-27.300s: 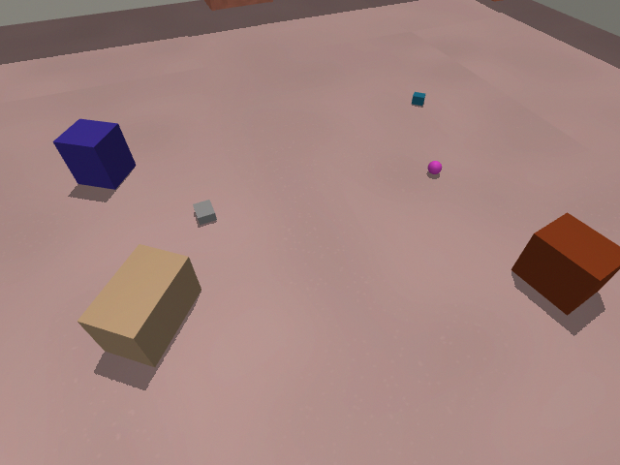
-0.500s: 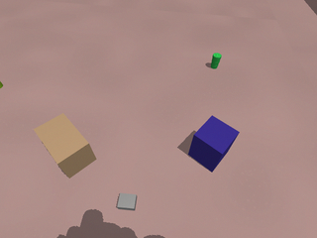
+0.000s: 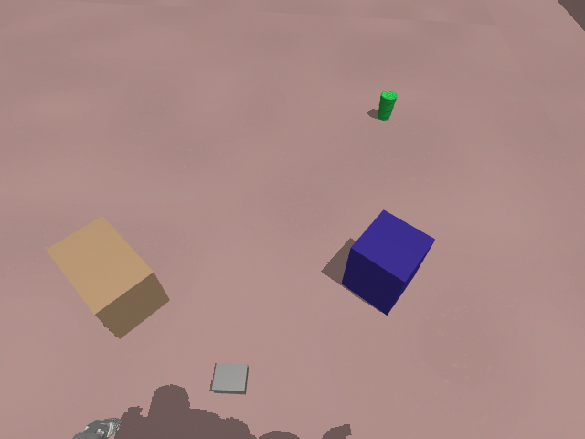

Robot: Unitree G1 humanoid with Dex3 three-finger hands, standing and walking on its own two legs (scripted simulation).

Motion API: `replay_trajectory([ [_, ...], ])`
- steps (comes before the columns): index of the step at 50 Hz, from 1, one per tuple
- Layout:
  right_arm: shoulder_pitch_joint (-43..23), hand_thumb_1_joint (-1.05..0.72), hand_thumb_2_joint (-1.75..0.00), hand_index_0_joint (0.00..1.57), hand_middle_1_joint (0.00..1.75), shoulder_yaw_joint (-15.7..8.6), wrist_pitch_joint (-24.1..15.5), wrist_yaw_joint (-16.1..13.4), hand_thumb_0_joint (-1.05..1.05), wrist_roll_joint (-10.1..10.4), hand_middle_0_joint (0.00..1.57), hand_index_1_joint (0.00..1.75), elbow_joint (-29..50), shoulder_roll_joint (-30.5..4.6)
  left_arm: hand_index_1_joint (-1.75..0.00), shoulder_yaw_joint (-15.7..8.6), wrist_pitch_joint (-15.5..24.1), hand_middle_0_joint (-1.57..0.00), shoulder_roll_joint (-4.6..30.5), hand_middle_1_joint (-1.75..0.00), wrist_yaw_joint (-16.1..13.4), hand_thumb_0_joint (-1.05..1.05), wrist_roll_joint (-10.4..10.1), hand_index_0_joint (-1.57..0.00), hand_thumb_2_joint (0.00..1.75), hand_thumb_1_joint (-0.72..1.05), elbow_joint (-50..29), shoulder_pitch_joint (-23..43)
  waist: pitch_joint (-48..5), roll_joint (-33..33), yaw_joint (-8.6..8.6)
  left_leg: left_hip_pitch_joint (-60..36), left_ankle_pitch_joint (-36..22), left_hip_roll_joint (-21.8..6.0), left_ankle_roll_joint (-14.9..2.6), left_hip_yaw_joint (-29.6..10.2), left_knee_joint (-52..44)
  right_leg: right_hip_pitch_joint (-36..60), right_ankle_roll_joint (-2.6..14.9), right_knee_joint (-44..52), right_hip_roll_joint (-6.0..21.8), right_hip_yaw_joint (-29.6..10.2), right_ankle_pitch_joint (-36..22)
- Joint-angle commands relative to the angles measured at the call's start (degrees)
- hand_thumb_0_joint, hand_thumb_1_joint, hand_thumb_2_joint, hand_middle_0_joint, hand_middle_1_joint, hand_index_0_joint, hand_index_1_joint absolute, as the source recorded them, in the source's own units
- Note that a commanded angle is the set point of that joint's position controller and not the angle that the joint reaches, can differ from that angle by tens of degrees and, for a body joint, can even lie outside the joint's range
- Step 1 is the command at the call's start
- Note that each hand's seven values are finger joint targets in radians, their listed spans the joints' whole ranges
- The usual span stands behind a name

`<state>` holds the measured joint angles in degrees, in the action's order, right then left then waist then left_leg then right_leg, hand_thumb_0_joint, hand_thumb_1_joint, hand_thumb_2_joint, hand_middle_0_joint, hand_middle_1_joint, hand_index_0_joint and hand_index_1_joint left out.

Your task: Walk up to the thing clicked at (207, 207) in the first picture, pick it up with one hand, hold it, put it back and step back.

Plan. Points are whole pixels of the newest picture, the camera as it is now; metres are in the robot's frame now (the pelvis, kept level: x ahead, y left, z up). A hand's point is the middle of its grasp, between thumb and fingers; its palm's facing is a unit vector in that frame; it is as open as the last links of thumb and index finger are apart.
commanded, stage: walk up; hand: left
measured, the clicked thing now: (230, 378) +0.39 +0.21 -0.74
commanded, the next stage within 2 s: stand in 1.20 s
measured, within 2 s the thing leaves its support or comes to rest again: neither
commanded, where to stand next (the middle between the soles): +0.01 -0.03 m, yaw +0 degrees
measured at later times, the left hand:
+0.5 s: hand out of the picture +0.09 +0.25 -0.15, palm faces -0.04 -0.94 -0.33, open 7.4 cm
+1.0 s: hand out of the picture +0.07 +0.24 -0.14, palm faces -0.03 -0.95 -0.32, open 7.4 cm
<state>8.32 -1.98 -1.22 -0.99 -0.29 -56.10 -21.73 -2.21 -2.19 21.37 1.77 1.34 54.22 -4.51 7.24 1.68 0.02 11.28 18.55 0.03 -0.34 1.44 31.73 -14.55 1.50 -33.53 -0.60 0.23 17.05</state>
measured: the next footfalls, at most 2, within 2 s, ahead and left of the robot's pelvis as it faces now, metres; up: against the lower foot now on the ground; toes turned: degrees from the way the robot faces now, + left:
none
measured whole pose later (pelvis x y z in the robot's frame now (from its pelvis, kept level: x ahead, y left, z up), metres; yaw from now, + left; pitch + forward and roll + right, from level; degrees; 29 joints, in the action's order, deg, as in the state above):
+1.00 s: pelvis -0.02 -0.01 +0.01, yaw -2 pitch -2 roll +0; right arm 9.3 -0.9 -1.6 -0.8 -0.8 -57.9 -21.5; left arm -2.6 -2.2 21.5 2.7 1.1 57.0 -8.0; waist 4.3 1.6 0.5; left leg 9.4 14.6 -1.8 0.9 2.1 26.4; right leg -12.5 2.5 -26.8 -2.7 -0.6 11.8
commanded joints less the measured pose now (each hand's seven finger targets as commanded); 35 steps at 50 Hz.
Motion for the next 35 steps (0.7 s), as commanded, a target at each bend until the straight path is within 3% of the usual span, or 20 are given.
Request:
replay_trajectory([
  [1,0.36,-0.90,-0.90,0.20,0.30,-3.59,-1.55,-1.47,0.00,-0.22,0.20,0.30,3.31,-15.19,-0.30,-3.23,0.63,-0.20,11.96,-0.30,-0.82,0.00,-0.21,-0.20,0.90,0.90,-4.54,1.23,-10.41,-4.09,-0.14,-2.95,-23.62,-12.88,-8.07,-12.49,-5.87,2.95,2.43,-0.64,4.58,-4.90,-17.12],
  [3,-0.49,-0.90,-0.90,0.20,0.30,-3.34,-1.58,-1.49,0.00,-0.21,0.20,0.30,3.94,-14.78,-0.30,-3.10,0.68,-0.20,11.85,-0.30,-0.56,0.00,-0.25,-0.20,0.90,0.90,-4.82,0.82,-10.66,-5.69,0.18,-1.64,-23.65,-11.74,-7.31,-10.37,-5.22,4.37,2.84,0.49,4.73,-5.02,-18.16],
  [6,-0.76,-0.90,-0.90,0.20,0.30,-3.27,-1.26,-1.45,0.00,-0.05,0.20,0.30,4.39,-14.18,-0.30,-3.44,0.66,-0.20,12.84,-0.30,-0.14,0.00,-0.21,-0.20,0.90,0.90,-4.70,0.56,-9.97,-6.55,0.35,1.23,-16.04,-9.19,-5.13,-8.24,-4.37,6.16,4.18,2.52,5.72,-6.61,-19.20],
  [8,-1.47,-0.90,-0.90,0.20,0.30,-2.95,-1.01,-1.29,0.00,0.08,0.20,0.30,4.69,-13.32,-0.30,-3.63,0.82,-0.20,13.39,-0.30,-0.03,0.00,-0.22,-0.20,0.90,0.90,-4.62,-0.08,-9.96,-3.83,0.78,1.48,-8.88,-6.30,-3.69,-6.17,-1.81,5.55,5.67,6.53,7.85,-9.65,-17.61],
  [11,0.61,-0.90,-0.90,0.20,0.30,-2.39,-0.72,-0.99,0.00,0.05,0.20,0.30,3.95,-11.19,-0.30,-3.55,1.11,-0.20,14.20,-0.30,-0.03,0.00,-0.05,-0.20,0.90,0.90,-5.06,2.19,-9.10,2.33,-0.55,-0.02,-1.24,-1.43,-1.47,-1.33,1.86,2.52,8.76,12.72,12.22,-14.66,-13.90],
  [12,1.50,-0.90,-0.90,0.20,0.30,-2.28,-0.64,-0.92,0.00,0.07,0.20,0.30,3.49,-11.15,-0.30,-3.56,1.01,-0.20,14.13,-0.30,-0.10,0.00,-0.09,-0.20,0.90,0.90,-5.28,2.62,-7.96,3.00,-0.46,-0.60,0.82,-0.50,-1.09,-0.82,1.62,0.94,8.92,13.70,12.70,-14.97,-11.60],
  [13,2.20,-0.90,-0.90,0.20,0.30,-2.35,-0.70,-0.91,0.00,0.02,0.20,0.30,3.21,-11.31,-0.30,-3.50,0.95,-0.20,14.10,-0.30,-0.12,0.00,0.11,-0.20,0.90,0.90,-5.52,3.00,-7.83,4.05,-0.79,-0.96,0.51,-0.68,-1.16,-1.37,0.48,0.75,8.63,13.53,12.37,-14.60,-11.59],
  [15,3.09,-0.90,-0.90,0.20,0.30,-2.31,-1.24,-0.85,0.00,-0.33,0.20,0.30,2.84,-12.13,-0.30,-3.18,0.91,-0.20,13.01,-0.30,-0.01,0.00,-0.05,-0.20,0.90,0.90,-5.62,3.33,-7.98,3.93,-1.26,-3.82,-3.92,-3.46,-1.83,-3.87,-3.90,-1.66,6.10,12.80,10.44,-12.11,-10.32],
  [18,2.80,-0.90,-0.90,0.20,0.30,-3.25,-1.72,-0.99,0.00,-0.45,0.20,0.30,2.73,-15.62,-0.30,-3.79,0.74,-0.20,12.83,-0.30,0.08,0.00,-0.15,-0.20,0.90,0.90,-4.92,1.87,-9.32,-0.65,-0.36,-2.89,-11.56,-10.74,-5.63,-11.88,-8.58,1.10,2.60,5.63,4.99,-7.47,-10.32],
  [20,1.59,-0.90,-0.90,0.20,0.30,-3.22,-1.89,-1.11,0.00,-0.47,0.20,0.30,3.19,-16.11,-0.30,-3.80,0.81,-0.20,12.45,-0.30,0.08,0.00,-0.10,-0.20,0.90,0.90,-4.44,0.64,-9.70,-1.94,0.19,-1.64,-14.52,-12.45,-7.18,-12.15,-8.67,3.48,2.19,3.89,3.99,-5.99,-11.11],
  [25,-1.03,-0.90,-0.90,0.20,0.30,-2.74,-1.47,-1.12,0.00,-0.48,0.20,0.30,4.05,-14.22,-0.30,-3.71,0.83,-0.20,11.84,-0.30,0.47,0.00,-0.30,-0.20,0.90,0.90,-3.92,-0.53,-7.50,-3.67,0.77,3.35,-3.55,-8.80,-4.45,-7.93,-9.03,4.79,3.52,8.64,5.37,-8.46,-8.12],
  [29,0.23,-0.90,-0.90,0.20,0.30,-1.84,-1.12,-0.70,0.00,-0.20,0.20,0.30,3.28,-11.17,-0.30,-3.66,1.18,-0.20,13.04,-0.30,0.42,0.00,-0.26,-0.20,0.90,0.90,-4.01,0.91,-5.08,2.07,-0.11,-0.12,2.53,-2.54,-1.79,-2.80,-3.23,-1.94,6.10,17.58,10.14,-15.37,0.37],
  [30,1.75,-0.90,-0.90,0.20,0.30,-1.90,-1.11,-0.75,0.00,-0.23,0.20,0.30,2.65,-10.88,-0.30,-3.67,1.15,-0.20,13.17,-0.30,0.32,0.00,-0.12,-0.20,0.90,0.90,-4.24,1.99,-4.99,3.11,-0.87,-0.65,1.65,-2.32,-1.51,-2.28,-3.70,-2.00,6.32,18.25,10.47,-15.31,2.37],
  [32,2.44,-0.90,-0.90,0.20,0.30,-1.92,-1.49,-0.55,0.00,-0.34,0.20,0.30,2.16,-11.52,-0.30,-3.33,1.26,-0.20,12.18,-0.30,0.25,0.00,-0.13,-0.20,0.90,0.90,-4.22,1.65,-6.25,3.06,-1.06,-2.96,-1.77,-4.13,-1.91,-4.21,-6.88,-2.39,4.68,17.26,8.91,-13.20,0.59],
  [35,1.85,-0.90,-0.90,0.20,0.30,-2.30,-1.82,-0.64,0.00,-0.51,0.20,0.30,1.82,-13.41,-0.30,-3.53,1.25,-0.20,12.38,-0.30,0.31,0.00,-0.07,-0.20,0.90,0.90,-3.38,0.60,-7.15,1.87,-0.34,-1.37,-4.54,-7.62,-3.23,-8.18,-9.75,0.54,2.43,14.02,6.08,-10.37,-2.91],
])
